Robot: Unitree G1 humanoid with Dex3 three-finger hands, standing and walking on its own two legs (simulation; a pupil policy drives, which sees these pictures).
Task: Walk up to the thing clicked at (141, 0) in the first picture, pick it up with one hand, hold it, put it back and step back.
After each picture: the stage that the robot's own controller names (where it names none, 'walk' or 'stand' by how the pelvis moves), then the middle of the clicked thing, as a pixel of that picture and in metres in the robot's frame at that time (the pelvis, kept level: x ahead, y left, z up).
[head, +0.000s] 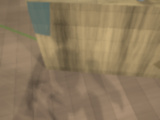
stand; out of the picture +1.02 -0.34 +0.09
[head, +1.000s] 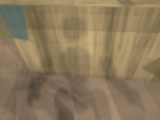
rise first; out of the picture +0.94 -0.15 +0.12
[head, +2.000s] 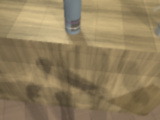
walk; (72, 4) +0.61 +0.13 +0.12
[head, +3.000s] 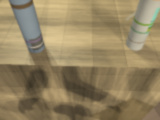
stand; (28, 22) +0.51 +0.24 +0.13
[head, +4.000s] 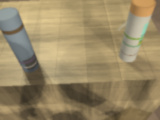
stand; (20, 44) +0.46 +0.25 +0.10
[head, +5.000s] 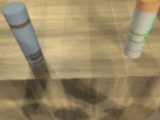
stand; (26, 38) +0.48 +0.24 +0.10
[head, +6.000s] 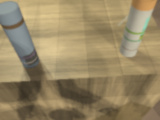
stand; (20, 39) +0.46 +0.25 +0.10
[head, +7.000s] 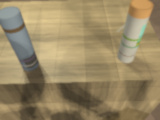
stand; (21, 43) +0.47 +0.26 +0.09
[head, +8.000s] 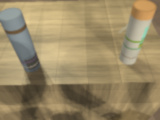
stand; (22, 44) +0.46 +0.25 +0.09
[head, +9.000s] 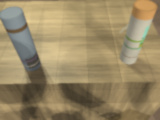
rise first; (23, 43) +0.47 +0.25 +0.09
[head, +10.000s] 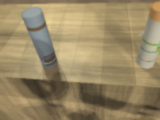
rise first; (42, 41) +0.48 +0.23 +0.10
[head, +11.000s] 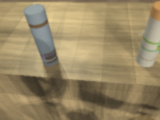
go down; (43, 38) +0.49 +0.22 +0.10
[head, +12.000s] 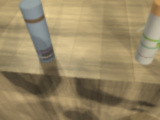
go down; (39, 34) +0.50 +0.22 +0.11
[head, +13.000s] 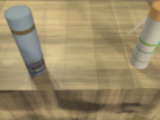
go down; (29, 45) +0.44 +0.20 +0.12
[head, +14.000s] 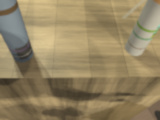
close in; (12, 28) +0.46 +0.21 +0.13
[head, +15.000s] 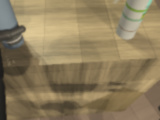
close; out of the picture +0.50 +0.23 +0.16
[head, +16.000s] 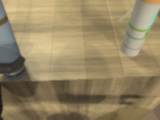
lift; (3, 44) +0.41 +0.24 +0.15
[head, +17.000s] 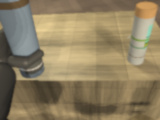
lift; (21, 33) +0.32 +0.18 +0.29
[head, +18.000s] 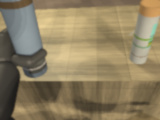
hold; (25, 33) +0.34 +0.17 +0.27
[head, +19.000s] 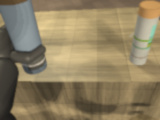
hold; (23, 29) +0.34 +0.17 +0.28
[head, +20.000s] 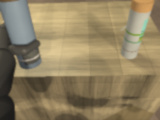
crouch; (20, 26) +0.40 +0.20 +0.24
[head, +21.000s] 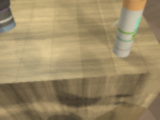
lower; out of the picture +0.49 +0.24 +0.30
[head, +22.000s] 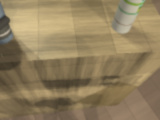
lower; out of the picture +0.52 +0.24 +0.16
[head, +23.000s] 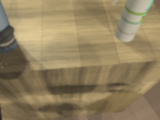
lower; out of the picture +0.50 +0.24 +0.16
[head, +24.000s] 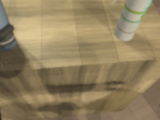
lower; out of the picture +0.50 +0.24 +0.16
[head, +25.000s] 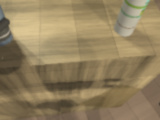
lower; out of the picture +0.52 +0.24 +0.16
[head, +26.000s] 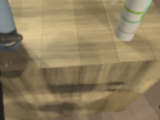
open; out of the picture +0.50 +0.22 +0.16
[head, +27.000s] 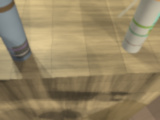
sink last; (9, 26) +0.46 +0.22 +0.14
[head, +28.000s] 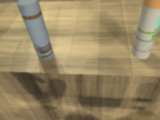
stand; (38, 31) +0.51 +0.24 +0.14
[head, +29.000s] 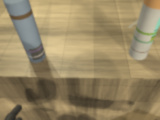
stand; (28, 32) +0.48 +0.23 +0.14
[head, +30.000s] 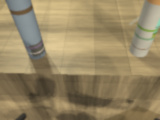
stand; (28, 28) +0.49 +0.22 +0.15
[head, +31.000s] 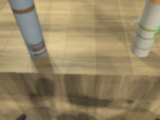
stand; (30, 27) +0.49 +0.22 +0.15
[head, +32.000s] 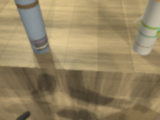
stand; (33, 22) +0.51 +0.22 +0.15
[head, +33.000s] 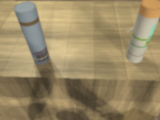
stand; (34, 36) +0.51 +0.23 +0.10
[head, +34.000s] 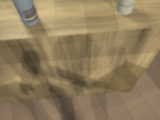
walk; out of the picture +0.62 +0.26 +0.12
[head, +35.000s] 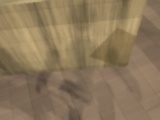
walk; out of the picture +0.95 +0.29 +0.11
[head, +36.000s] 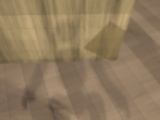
stand; out of the picture +1.13 +0.26 +0.10
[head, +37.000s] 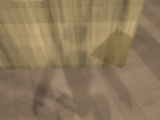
stand; out of the picture +1.10 +0.24 +0.09
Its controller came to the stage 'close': yes
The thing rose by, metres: 0.21
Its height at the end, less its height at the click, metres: +0.00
